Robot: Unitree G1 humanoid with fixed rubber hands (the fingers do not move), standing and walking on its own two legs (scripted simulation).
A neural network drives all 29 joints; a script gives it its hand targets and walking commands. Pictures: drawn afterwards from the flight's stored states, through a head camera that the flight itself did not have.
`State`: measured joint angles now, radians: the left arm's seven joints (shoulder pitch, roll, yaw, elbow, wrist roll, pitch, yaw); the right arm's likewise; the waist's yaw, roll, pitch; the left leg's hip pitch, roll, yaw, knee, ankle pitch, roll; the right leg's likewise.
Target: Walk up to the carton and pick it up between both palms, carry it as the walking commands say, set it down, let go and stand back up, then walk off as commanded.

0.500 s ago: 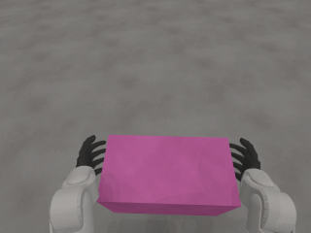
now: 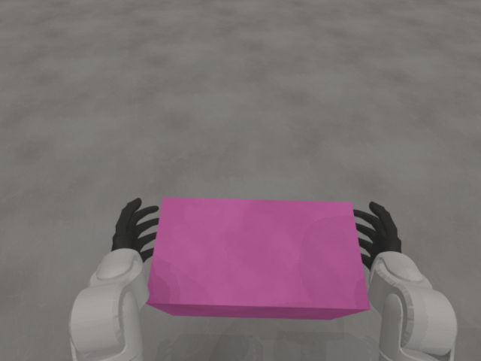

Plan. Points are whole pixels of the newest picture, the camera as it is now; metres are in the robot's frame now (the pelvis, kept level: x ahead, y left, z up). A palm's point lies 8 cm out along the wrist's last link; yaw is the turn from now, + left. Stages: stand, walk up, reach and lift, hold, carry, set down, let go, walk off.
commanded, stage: carry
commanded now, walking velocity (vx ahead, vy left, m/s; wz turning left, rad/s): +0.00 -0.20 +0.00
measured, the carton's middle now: (254, 264) +0.26 +0.00 +0.03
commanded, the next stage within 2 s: none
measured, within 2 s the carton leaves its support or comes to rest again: neither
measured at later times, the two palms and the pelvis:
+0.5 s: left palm (217, 284) +0.20 +0.05 +0.10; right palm out of the picture +0.22 -0.30 +0.11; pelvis -0.03 -0.14 +0.01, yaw +2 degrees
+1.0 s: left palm (344, 317) +0.17 -0.11 +0.09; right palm out of the picture +0.19 -0.45 +0.10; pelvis -0.05 -0.30 +0.01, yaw +2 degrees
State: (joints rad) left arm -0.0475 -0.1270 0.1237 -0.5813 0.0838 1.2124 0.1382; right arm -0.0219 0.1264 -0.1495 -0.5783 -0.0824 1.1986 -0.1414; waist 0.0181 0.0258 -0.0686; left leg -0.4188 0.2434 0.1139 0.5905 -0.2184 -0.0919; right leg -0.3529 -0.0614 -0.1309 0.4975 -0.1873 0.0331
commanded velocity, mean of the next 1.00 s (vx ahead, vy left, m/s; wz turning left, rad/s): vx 0.00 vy -0.20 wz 0.00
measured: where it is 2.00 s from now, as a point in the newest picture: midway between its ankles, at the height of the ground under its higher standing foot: outside the picture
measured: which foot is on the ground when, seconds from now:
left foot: down 0.00-0.00, up 0.02-0.26, down 0.28-0.60, up 0.62-0.86, down 0.88-1.00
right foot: down 0.00-0.28, up 0.30-0.58, down 0.60-0.88, up 0.90-1.00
